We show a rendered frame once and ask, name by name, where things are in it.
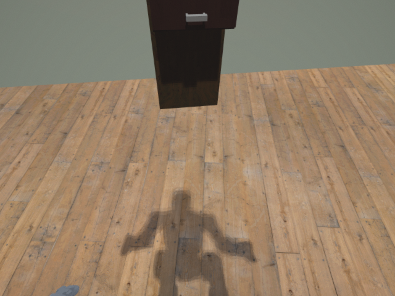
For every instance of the drawer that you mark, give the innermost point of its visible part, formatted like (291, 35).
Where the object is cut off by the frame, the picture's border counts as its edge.
(170, 15)

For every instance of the handle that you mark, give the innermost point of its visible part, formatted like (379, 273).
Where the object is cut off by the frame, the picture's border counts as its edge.
(196, 17)

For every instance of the cabinet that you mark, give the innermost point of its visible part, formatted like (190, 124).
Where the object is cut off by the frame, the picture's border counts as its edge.
(187, 65)

